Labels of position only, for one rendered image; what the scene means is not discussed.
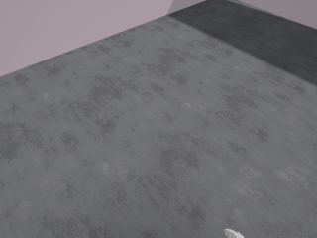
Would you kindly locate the right robot hand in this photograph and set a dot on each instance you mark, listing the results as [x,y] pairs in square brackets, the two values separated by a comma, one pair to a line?
[232,234]

